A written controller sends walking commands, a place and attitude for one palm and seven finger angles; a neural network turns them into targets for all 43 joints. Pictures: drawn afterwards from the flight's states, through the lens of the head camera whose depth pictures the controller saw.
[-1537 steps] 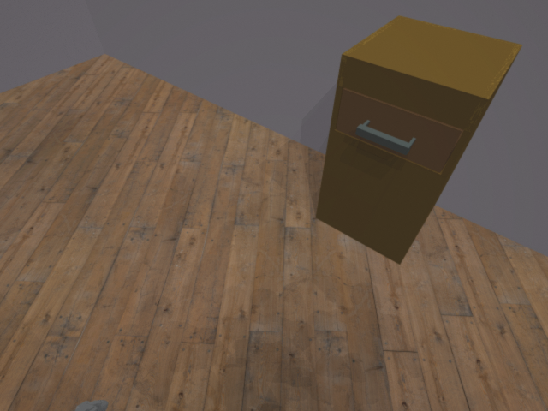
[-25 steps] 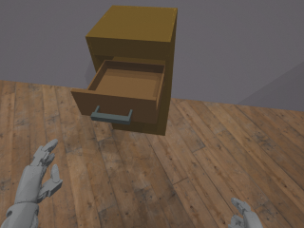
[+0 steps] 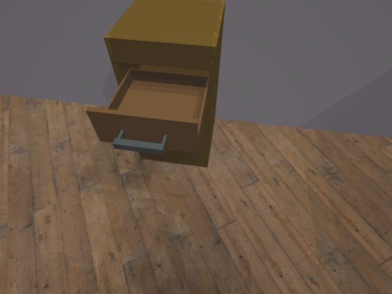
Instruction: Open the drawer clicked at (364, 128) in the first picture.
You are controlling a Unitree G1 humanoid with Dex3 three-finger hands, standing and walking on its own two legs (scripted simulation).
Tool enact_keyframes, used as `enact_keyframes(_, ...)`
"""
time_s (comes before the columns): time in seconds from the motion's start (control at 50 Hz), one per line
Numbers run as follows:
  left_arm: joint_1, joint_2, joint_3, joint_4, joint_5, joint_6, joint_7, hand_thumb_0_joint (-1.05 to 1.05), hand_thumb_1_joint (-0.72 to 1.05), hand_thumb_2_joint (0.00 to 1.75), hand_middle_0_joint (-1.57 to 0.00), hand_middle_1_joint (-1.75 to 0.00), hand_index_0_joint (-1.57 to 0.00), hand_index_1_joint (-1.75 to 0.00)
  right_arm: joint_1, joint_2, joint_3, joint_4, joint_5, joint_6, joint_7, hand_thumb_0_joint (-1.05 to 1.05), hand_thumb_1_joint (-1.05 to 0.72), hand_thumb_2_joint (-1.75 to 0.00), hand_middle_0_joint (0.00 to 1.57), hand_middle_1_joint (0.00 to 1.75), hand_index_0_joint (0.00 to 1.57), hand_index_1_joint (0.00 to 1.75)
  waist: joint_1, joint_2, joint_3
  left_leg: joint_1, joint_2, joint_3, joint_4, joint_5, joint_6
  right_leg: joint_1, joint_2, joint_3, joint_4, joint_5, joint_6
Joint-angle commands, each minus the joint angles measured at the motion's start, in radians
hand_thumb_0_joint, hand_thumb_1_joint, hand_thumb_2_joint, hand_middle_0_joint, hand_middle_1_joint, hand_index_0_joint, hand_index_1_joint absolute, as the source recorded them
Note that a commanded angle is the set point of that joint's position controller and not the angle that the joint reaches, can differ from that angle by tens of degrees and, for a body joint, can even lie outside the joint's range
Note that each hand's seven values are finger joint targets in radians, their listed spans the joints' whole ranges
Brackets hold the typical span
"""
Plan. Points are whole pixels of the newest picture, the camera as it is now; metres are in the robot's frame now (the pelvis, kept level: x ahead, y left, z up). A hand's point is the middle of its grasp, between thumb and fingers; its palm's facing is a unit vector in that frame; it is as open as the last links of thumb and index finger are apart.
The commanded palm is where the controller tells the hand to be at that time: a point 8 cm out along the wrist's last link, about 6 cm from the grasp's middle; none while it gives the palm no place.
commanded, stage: let the arm hang, fingers relaxed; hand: left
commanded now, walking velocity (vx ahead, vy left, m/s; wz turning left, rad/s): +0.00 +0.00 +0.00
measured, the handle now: (141, 140) +0.60 +0.24 -0.17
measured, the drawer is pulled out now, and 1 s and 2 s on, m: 0.30 0.30 0.30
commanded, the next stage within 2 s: look to check the result in 0.50 s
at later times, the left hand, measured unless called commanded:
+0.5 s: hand out of the picture +0.00 +0.15 -0.18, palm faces +0.03 -0.98 -0.18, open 7.3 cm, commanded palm none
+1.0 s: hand out of the picture +0.00 +0.14 -0.17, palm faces +0.03 -0.98 -0.17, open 7.4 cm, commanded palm none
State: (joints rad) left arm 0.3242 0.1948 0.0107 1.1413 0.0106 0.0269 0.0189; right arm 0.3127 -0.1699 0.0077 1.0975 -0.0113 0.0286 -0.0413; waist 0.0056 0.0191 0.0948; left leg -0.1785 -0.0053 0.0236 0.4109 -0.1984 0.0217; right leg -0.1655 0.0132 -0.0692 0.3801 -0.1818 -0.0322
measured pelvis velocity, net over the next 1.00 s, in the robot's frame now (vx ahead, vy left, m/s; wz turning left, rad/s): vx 0.02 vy -0.02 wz -0.01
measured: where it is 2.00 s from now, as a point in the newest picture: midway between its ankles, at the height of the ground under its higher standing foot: outside the picture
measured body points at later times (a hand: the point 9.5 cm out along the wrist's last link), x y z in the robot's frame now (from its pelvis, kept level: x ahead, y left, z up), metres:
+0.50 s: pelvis +0.00 -0.01 +0.00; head +0.01 -0.02 +0.45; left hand +0.00 +0.21 -0.16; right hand -0.03 -0.20 -0.17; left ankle +0.02 +0.10 -0.74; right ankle +0.02 -0.10 -0.74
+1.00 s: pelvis +0.02 -0.02 +0.00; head +0.04 -0.03 +0.45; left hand +0.00 +0.19 -0.16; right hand -0.01 -0.22 -0.17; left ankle +0.02 +0.10 -0.74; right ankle +0.02 -0.10 -0.74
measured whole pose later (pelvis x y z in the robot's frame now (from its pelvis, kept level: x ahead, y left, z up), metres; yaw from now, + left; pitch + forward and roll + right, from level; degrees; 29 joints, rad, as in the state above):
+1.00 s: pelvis +0.02 -0.02 +0.00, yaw -1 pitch -2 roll +0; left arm 0.29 0.11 0.01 1.14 0.01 0.00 0.03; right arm 0.30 -0.10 0.00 1.13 -0.01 0.01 -0.05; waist 0.00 0.02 0.07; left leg -0.15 0.02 0.03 0.40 -0.22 0.00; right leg -0.15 0.04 -0.06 0.39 -0.21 -0.06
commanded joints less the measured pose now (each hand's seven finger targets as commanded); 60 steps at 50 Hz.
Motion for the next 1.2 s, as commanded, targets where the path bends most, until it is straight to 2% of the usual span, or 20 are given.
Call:
enact_keyframes(0.0,0.025,0.081,0.008,-0.023,-0.002,-0.023,0.010,0.00,0.90,0.90,-0.20,-0.30,-0.20,-0.30,0.071,-0.071,-0.016,-0.018,0.001,-0.022,0.000,0.00,-0.90,-0.90,0.20,0.30,0.20,0.30,-0.009,-0.023,0.001,-0.030,0.095,-0.099,-0.100,-0.042,0.025,-0.032,-0.101,0.119,-0.096,-0.097,-0.030)
enact_keyframes(0.12,0.037,0.060,0.011,-0.016,-0.001,-0.022,0.015,0.00,0.90,0.90,-0.20,-0.30,-0.20,-0.30,0.094,-0.047,-0.017,0.003,-0.001,-0.024,-0.001,0.00,-0.90,-0.90,0.20,0.30,0.20,0.30,-0.007,-0.016,0.030,-0.056,0.093,-0.099,-0.109,-0.081,0.025,-0.052,-0.094,0.120,-0.085,-0.118,-0.029)
enact_keyframes(0.14,0.042,0.058,0.012,-0.017,0.001,-0.024,0.017,0.00,0.90,0.90,-0.20,-0.30,-0.20,-0.30,0.097,-0.045,-0.019,0.001,0.000,-0.024,-0.001,0.00,-0.90,-0.90,0.20,0.30,0.20,0.30,-0.007,-0.030,0.035,-0.056,0.095,-0.098,-0.104,-0.073,0.026,-0.065,-0.092,0.119,-0.083,-0.121,-0.029)
enact_keyframes(0.38,0.043,0.025,0.021,-0.029,0.000,-0.032,0.019,0.00,0.90,0.90,-0.20,-0.30,-0.20,-0.30,0.123,0.001,-0.020,0.006,-0.002,-0.033,-0.007,0.00,-0.90,-0.90,0.20,0.30,0.20,0.30,-0.009,-0.003,0.020,-0.055,0.093,-0.081,-0.082,0.002,0.024,-0.045,-0.097,0.117,-0.071,-0.044,-0.031)
enact_keyframes(0.46,0.047,0.017,0.020,-0.027,0.000,-0.034,0.020,0.00,0.90,0.90,-0.20,-0.30,-0.20,-0.30,0.118,0.000,-0.022,0.004,-0.001,-0.031,-0.007,0.00,-0.90,-0.90,0.20,0.30,0.20,0.30,-0.012,-0.024,0.028,-0.037,0.092,-0.076,-0.074,0.011,0.021,-0.058,-0.099,0.119,-0.082,-0.048,-0.031)
enact_keyframes(0.5,0.043,0.019,0.020,-0.028,-0.001,-0.034,0.019,0.00,0.90,0.90,-0.20,-0.30,-0.20,-0.30,0.118,0.000,-0.021,0.008,-0.001,-0.030,-0.007,0.00,-0.90,-0.90,0.20,0.30,0.20,0.30,-0.013,-0.004,0.032,-0.041,0.089,-0.074,-0.076,0.001,0.019,-0.057,-0.099,0.123,-0.086,-0.060,-0.031)
enact_keyframes(0.62,0.048,0.017,0.020,-0.023,-0.001,-0.034,0.019,0.00,0.90,0.90,-0.20,-0.30,-0.20,-0.30,0.111,-0.005,-0.020,0.010,-0.001,-0.030,-0.008,0.00,-0.90,-0.90,0.20,0.30,0.20,0.30,-0.012,-0.001,0.019,-0.025,0.090,-0.074,-0.077,0.007,0.019,-0.052,-0.098,0.127,-0.086,-0.052,-0.032)
enact_keyframes(0.7,0.049,0.014,0.019,-0.017,-0.002,-0.038,0.020,0.00,0.90,0.90,-0.20,-0.30,-0.20,-0.30,0.109,-0.007,-0.020,0.012,0.000,-0.034,-0.010,0.00,-0.90,-0.90,0.20,0.30,0.20,0.30,-0.013,-0.010,-0.003,-0.004,0.097,-0.069,-0.070,0.058,0.018,-0.028,-0.099,0.123,-0.080,0.009,-0.031)
enact_keyframes(0.72,0.052,0.013,0.019,-0.016,-0.002,-0.039,0.020,0.00,0.90,0.90,-0.20,-0.30,-0.20,-0.30,0.106,-0.009,-0.019,0.013,0.000,-0.035,-0.011,0.00,-0.90,-0.90,0.20,0.30,0.20,0.30,-0.013,0.004,-0.014,0.006,0.096,-0.069,-0.068,0.072,0.017,-0.021,-0.099,0.124,-0.077,0.026,-0.031)
enact_keyframes(0.82,0.053,0.014,0.016,-0.009,-0.003,-0.037,0.021,0.00,0.90,0.90,-0.20,-0.30,-0.20,-0.30,0.099,-0.007,-0.019,0.015,0.001,-0.030,-0.011,0.00,-0.90,-0.90,0.20,0.30,0.20,0.30,-0.011,-0.017,0.017,0.000,0.095,-0.063,-0.069,0.054,0.015,-0.034,-0.101,0.124,-0.090,0.009,-0.029)
enact_keyframes(0.92,0.053,0.017,0.016,-0.010,-0.003,-0.039,0.021,0.00,0.90,0.90,-0.20,-0.30,-0.20,-0.30,0.094,-0.007,-0.020,0.019,0.001,-0.031,-0.010,0.00,-0.90,-0.90,0.20,0.30,0.20,0.30,-0.012,-0.009,0.010,0.007,0.094,-0.058,-0.068,0.062,0.012,-0.027,-0.102,0.125,-0.091,0.025,-0.027)
enact_keyframes(1.0,0.047,0.018,0.017,-0.015,-0.003,-0.041,0.023,0.00,0.90,0.90,-0.20,-0.30,-0.20,-0.30,0.098,-0.005,-0.021,0.022,0.002,-0.030,-0.011,0.00,-0.90,-0.90,0.20,0.30,0.20,0.30,-0.013,-0.025,0.005,0.007,0.096,-0.060,-0.067,0.069,0.012,-0.012,-0.099,0.125,-0.090,0.045,-0.026)
enact_keyframes(1.06,0.052,0.015,0.015,-0.015,-0.003,-0.042,0.024,0.00,0.90,0.90,-0.20,-0.30,-0.20,-0.30,0.094,-0.006,-0.021,0.020,0.001,-0.031,-0.011,0.00,-0.90,-0.90,0.20,0.30,0.20,0.30,-0.013,-0.005,0.007,0.018,0.099,-0.058,-0.064,0.083,0.012,-0.018,-0.100,0.123,-0.088,0.061,-0.027)
enact_keyframes(1.18,0.046,0.015,0.017,-0.016,-0.003,-0.041,0.024,0.00,0.90,0.90,-0.20,-0.30,-0.20,-0.30,0.092,-0.005,-0.021,0.024,0.001,-0.031,-0.012,0.00,-0.90,-0.90,0.20,0.30,0.20,0.30,-0.012,-0.018,0.011,0.016,0.098,-0.057,-0.067,0.086,0.011,-0.010,-0.099,0.124,-0.087,0.076,-0.026)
